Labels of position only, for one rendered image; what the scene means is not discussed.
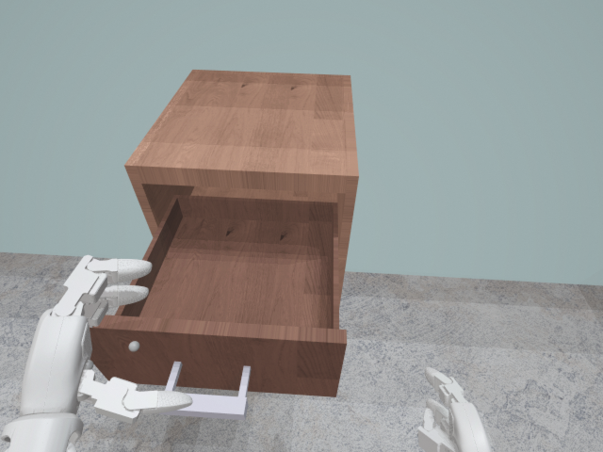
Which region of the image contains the handle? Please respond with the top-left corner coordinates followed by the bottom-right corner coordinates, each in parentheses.
top-left (160, 362), bottom-right (251, 420)

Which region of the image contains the robot left hand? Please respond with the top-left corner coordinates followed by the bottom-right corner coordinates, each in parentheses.
top-left (20, 255), bottom-right (193, 424)

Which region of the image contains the robot right hand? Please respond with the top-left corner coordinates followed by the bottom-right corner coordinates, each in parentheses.
top-left (418, 367), bottom-right (492, 452)

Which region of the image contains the cabinet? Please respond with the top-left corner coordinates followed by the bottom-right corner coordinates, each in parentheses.
top-left (124, 70), bottom-right (359, 306)

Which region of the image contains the robot left forearm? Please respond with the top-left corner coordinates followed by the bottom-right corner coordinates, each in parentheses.
top-left (1, 412), bottom-right (84, 452)

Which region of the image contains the drawer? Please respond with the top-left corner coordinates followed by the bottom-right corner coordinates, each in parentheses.
top-left (90, 195), bottom-right (347, 397)

